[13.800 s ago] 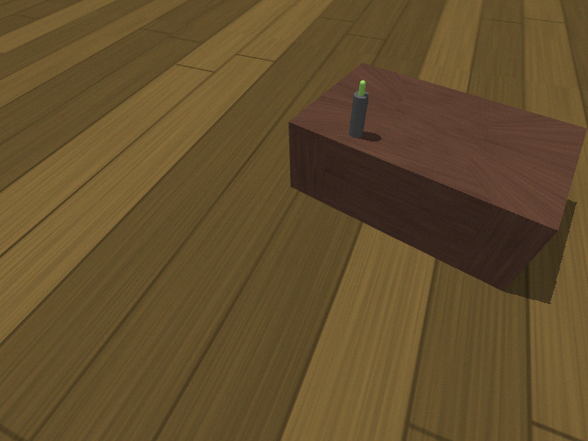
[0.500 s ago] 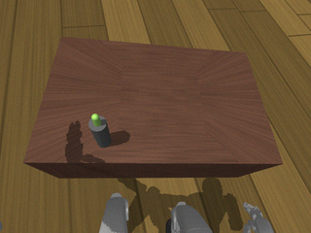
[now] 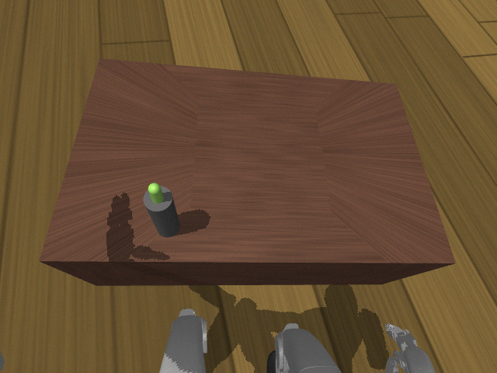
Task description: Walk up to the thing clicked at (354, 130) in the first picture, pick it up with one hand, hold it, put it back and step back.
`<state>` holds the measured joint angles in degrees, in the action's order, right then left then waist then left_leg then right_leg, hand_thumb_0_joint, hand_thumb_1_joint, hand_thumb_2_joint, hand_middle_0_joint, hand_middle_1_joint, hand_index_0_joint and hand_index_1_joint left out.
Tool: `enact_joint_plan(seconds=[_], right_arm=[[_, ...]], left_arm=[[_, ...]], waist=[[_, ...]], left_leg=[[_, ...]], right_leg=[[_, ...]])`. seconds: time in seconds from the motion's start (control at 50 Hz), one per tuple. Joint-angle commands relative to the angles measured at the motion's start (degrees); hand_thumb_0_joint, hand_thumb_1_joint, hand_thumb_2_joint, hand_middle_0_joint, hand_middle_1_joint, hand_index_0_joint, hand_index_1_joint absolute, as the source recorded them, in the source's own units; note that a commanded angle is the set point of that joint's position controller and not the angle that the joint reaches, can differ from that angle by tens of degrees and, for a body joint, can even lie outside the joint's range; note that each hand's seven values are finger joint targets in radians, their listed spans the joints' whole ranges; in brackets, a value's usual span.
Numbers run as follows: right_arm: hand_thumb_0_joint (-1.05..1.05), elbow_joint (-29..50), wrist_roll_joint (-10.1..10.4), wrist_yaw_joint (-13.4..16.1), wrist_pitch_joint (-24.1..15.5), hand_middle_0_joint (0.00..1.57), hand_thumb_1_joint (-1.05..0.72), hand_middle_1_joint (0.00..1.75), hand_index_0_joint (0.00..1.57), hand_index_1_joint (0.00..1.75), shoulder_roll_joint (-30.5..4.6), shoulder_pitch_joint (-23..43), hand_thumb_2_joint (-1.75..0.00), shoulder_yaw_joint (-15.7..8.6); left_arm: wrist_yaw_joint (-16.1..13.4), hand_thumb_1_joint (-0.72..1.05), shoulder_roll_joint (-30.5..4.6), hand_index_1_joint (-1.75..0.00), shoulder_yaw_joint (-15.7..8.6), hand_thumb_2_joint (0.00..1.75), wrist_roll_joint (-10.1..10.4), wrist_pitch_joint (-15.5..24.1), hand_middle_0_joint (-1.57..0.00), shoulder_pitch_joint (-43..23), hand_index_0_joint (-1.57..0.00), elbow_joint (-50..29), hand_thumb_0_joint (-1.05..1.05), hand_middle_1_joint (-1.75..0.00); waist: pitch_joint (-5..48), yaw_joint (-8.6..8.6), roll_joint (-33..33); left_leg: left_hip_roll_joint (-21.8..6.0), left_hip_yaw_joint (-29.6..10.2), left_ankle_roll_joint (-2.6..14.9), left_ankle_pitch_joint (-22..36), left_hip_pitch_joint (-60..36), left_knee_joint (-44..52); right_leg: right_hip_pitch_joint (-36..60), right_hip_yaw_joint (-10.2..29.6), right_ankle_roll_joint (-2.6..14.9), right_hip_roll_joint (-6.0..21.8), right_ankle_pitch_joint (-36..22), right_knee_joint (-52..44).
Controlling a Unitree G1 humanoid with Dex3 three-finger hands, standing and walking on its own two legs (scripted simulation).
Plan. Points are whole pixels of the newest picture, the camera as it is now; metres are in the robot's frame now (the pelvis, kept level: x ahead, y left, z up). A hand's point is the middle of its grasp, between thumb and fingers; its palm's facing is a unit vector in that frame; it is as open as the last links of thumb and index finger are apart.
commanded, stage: go down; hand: left
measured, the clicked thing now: (162, 209) +0.43 +0.18 -0.18
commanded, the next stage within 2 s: approach in 0.30 s
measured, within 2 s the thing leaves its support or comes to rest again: neither
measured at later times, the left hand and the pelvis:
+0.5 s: hand out of the picture +0.37 +0.39 +0.07, palm faces +0.14 -0.99 +0.05, open 16.9 cm; pelvis -0.01 +0.00 +0.00, yaw +0 degrees
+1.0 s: hand (93, 216) +0.40 +0.30 -0.14, palm faces +0.04 -1.00 +0.07, open 17.5 cm; pelvis -0.04 -0.01 -0.14, yaw -3 degrees
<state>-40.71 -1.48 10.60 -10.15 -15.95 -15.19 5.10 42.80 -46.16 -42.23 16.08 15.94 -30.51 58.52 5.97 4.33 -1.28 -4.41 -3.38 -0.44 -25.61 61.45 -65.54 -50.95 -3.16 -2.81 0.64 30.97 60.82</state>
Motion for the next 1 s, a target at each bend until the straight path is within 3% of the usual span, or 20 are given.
enact_joint_plan(seconds=[0.0, 0.04, 0.08, 0.12, 0.16, 0.22, 0.3, 0.34, 0.38, 0.42, 0.48, 0.56, 0.64, 0.7, 0.8, 0.9, 0.94, 0.98], right_arm=[[0.00, 3.3, 0.3, 1.2, -1.9, 0.20, -0.92, 0.30, 0.20, 0.30, -12.3, -5.8, -0.90, -4.5], [0.00, 3.2, 0.0, 1.3, -2.0, 0.20, -0.92, 0.30, 0.20, 0.30, -12.2, -5.8, -0.90, -4.4], [0.00, 3.1, 0.0, 1.4, -1.8, 0.20, -0.92, 0.30, 0.20, 0.30, -12.2, -5.9, -0.90, -4.5], [0.00, 2.8, -0.2, 1.4, -1.7, 0.20, -0.92, 0.30, 0.20, 0.30, -12.4, -6.0, -0.90, -4.7], [0.00, 2.9, -0.3, 1.3, -1.8, 0.20, -0.93, 0.30, 0.20, 0.30, -12.4, -5.8, -0.90, -4.4], [0.00, 3.6, 0.0, 1.4, -1.7, 0.20, -0.92, 0.30, 0.20, 0.30, -12.3, -5.5, -0.90, -4.3], [0.00, 3.5, -0.1, 1.4, -1.7, 0.20, -0.92, 0.30, 0.20, 0.30, -12.3, -5.8, -0.90, -4.3], [0.00, 4.1, 0.1, 1.3, -1.7, 0.20, -0.92, 0.30, 0.20, 0.30, -12.3, -5.4, -0.90, -4.4], [0.00, 3.9, 0.1, 1.3, -1.6, 0.20, -0.92, 0.30, 0.20, 0.30, -12.5, -5.5, -0.90, -4.4], [0.00, 3.6, 0.2, 1.2, -1.7, 0.20, -0.88, 0.30, 0.20, 0.30, -12.8, -5.9, -0.89, -4.4], [0.00, 4.0, 0.1, 1.1, -1.8, 0.20, -0.88, 0.30, 0.20, 0.30, -12.4, -5.7, -0.89, -4.2], [0.00, 4.9, -0.2, 0.4, -2.3, 0.20, -0.88, 0.30, 0.20, 0.30, -12.3, -4.7, -0.89, -4.1], [0.00, 4.7, -0.6, -0.6, -2.6, 0.20, -0.88, 0.30, 0.20, 0.30, -12.2, -4.7, -0.89, -3.7], [0.00, 4.7, -1.4, -1.5, -2.7, 0.20, -0.89, 0.30, 0.20, 0.30, -12.2, -4.0, -0.89, -3.9], [0.00, 4.3, -2.7, -3.1, -2.3, 0.20, -0.90, 0.30, 0.20, 0.30, -12.2, -3.4, -0.90, -4.1], [0.00, 3.7, -4.0, -4.4, -1.8, 0.20, -0.90, 0.30, 0.20, 0.30, -12.3, -2.1, -0.90, -4.9], [0.00, 3.1, -4.4, -4.8, -1.7, 0.20, -0.90, 0.30, 0.20, 0.30, -12.4, -1.8, -0.90, -5.4], [0.00, 2.9, -4.8, -5.3, -1.6, 0.20, -0.91, 0.30, 0.20, 0.30, -12.1, -1.7, -0.90, -5.2]], left_arm=[[-0.1, -0.35, -22.8, -0.02, -3.6, 0.01, 2.0, 4.2, -0.05, -15.8, -0.05, -12.2, 0.00, -0.02], [-0.5, -0.34, -23.9, -0.01, -3.9, 0.01, 1.5, 4.4, -0.06, -17.4, -0.05, -12.4, 0.00, -0.01], [-0.3, -0.34, -22.5, -0.01, -3.2, 0.01, 1.3, 4.1, -0.06, -17.3, -0.05, -10.6, 0.00, -0.01], [-0.4, -0.33, -23.1, -0.01, -2.8, 0.01, 0.7, 4.2, -0.06, -17.2, -0.05, -12.3, 0.00, -0.01], [-0.5, -0.34, -25.0, 0.00, -4.0, 0.00, 0.7, 4.1, -0.06, -17.3, -0.05, -12.6, 0.00, 0.00], [-0.4, -0.30, -21.8, 0.00, -2.5, 0.01, 1.3, 3.4, -0.05, -17.6, -0.05, -10.8, 0.00, -0.01], [-0.6, -0.34, -23.6, -0.01, -3.3, 0.00, 0.8, 3.3, -0.06, -16.7, -0.05, -11.0, 0.00, -0.01], [-0.8, -0.33, -24.0, -0.02, -3.5, 0.01, 0.7, 3.4, -0.05, -16.5, -0.05, -11.9, 0.00, -0.02], [-0.8, -0.35, -23.7, -0.01, -3.5, 0.00, 1.2, 3.2, -0.06, -17.6, -0.05, -11.7, 0.00, -0.01], [-0.7, -0.49, -22.3, -0.01, -2.7, 0.00, 1.4, 3.1, -0.06, -18.2, -0.07, -10.2, 0.00, -0.03], [-0.6, -0.53, -19.0, -0.02, -0.5, 0.00, 0.6, 3.1, -0.07, -15.5, -0.08, -5.1, 0.00, -0.04], [-0.6, -0.58, -15.9, -0.02, 1.8, 0.00, 0.3, 5.8, -0.07, -17.6, -0.08, -4.4, 0.00, -0.04], [-0.8, -0.58, -12.1, -0.03, 2.8, 0.00, 1.7, 9.0, -0.06, -19.0, -0.07, -2.1, 0.00, -0.04], [-1.6, -0.60, -12.4, -0.04, 2.7, 0.00, 0.5, 12.1, -0.06, -18.9, -0.06, -1.6, 0.00, -0.05], [-3.0, -0.55, -15.2, -0.05, -1.3, 0.00, 0.2, 16.8, -0.04, -20.4, -0.05, -6.2, 0.00, -0.06], [-4.5, -0.50, -13.5, -0.06, -0.4, 0.04, -1.4, 19.2, -0.03, -25.3, -0.03, -9.3, 0.00, -0.07], [-4.6, -0.50, -8.8, -0.07, 2.7, 0.04, -1.8, 19.4, -0.03, -25.0, -0.03, -7.8, 0.00, -0.07], [-5.3, -0.51, -9.3, -0.06, 2.3, 0.04, -2.1, 19.5, -0.03, -26.3, -0.03, -7.4, 0.00, -0.06]], waist=[[24.5, -1.50, 13.5], [25.2, -1.46, 12.8], [24.2, -0.85, 12.1], [24.5, -1.50, 14.2], [26.4, -2.26, 16.3], [23.5, -0.89, 14.6], [24.5, -1.74, 13.7], [24.4, -2.08, 13.1], [24.6, -1.58, 14.2], [23.9, -0.60, 13.9], [19.6, -0.12, 9.0], [19.2, 0.22, 9.6], [21.8, 1.14, 8.5], [24.1, 0.63, 10.4], [35.0, -0.63, 15.5], [39.6, 0.03, 20.1], [39.4, 0.93, 20.1], [40.3, 0.79, 19.0]], left_leg=[[1.8, -1.2, 0.55, 21.5, -31.7, 7.4], [1.8, -1.2, 0.69, 21.2, -31.2, 7.1], [2.1, -0.6, 0.98, 19.0, -29.7, 7.1], [2.1, -0.5, 0.68, 18.7, -30.4, 7.5], [1.7, -1.2, 0.18, 19.8, -33.0, 7.7], [1.7, -1.3, 0.30, 18.1, -31.4, 7.9], [1.9, -1.0, 0.64, 19.8, -30.6, 7.4], [2.1, -0.8, 0.72, 17.6, -29.5, 8.1], [1.8, -1.0, 0.49, 17.3, -30.6, 8.1], [1.3, -1.7, 0.33, 18.6, -31.0, 7.8], [1.9, -0.9, 1.13, 15.6, -24.8, 6.7], [1.7, -1.2, 0.88, 12.1, -22.4, 5.0], [1.6, -1.7, 0.97, 14.3, -19.0, -1.0], [1.5, -2.6, 0.71, 11.7, -15.5, -4.7], [1.3, -2.9, 0.53, 18.9, -14.2, -13.9], [0.6, -3.2, 0.15, 16.5, -10.1, -20.3], [0.2, -3.7, -0.11, 13.8, -8.5, -22.0], [0.3, -2.9, 0.37, 13.5, -4.2, -25.6]], right_leg=[[-1.9, -0.9, 3.50, -2.4, -16.2, -6.7], [-1.4, -0.6, 3.45, -2.4, -16.5, -6.6], [-1.2, -0.2, 3.40, -2.2, -16.0, -7.2], [-1.6, -0.1, 3.56, -2.1, -15.3, -7.0], [-3.1, -1.0, 3.67, -2.5, -14.5, -6.2], [-3.5, -1.0, 3.64, -2.6, -14.0, -6.7], [-2.4, -0.8, 3.55, -2.4, -15.4, -6.9], [-0.8, -0.6, 3.64, -2.3, -14.6, -7.1], [-2.3, -0.8, 3.62, -2.5, -13.8, -6.8], [-4.7, -1.3, 3.69, -2.7, -13.8, -5.9], [-3.9, -0.6, 3.53, -2.4, -13.7, -6.4], [-8.7, -0.6, 3.81, -2.3, -10.5, -3.6], [-14.8, -0.7, 3.78, -2.3, -11.2, 1.6], [-21.2, -1.0, 4.25, -2.4, -8.3, 7.1], [-27.0, -1.2, 4.58, -1.9, -11.0, 16.0], [-35.6, -1.4, 5.04, -2.1, -8.3, 23.8], [-39.1, -1.7, 5.13, -2.2, -6.8, 26.6], [-40.2, -1.2, 4.95, -2.3, -7.3, 28.4]])
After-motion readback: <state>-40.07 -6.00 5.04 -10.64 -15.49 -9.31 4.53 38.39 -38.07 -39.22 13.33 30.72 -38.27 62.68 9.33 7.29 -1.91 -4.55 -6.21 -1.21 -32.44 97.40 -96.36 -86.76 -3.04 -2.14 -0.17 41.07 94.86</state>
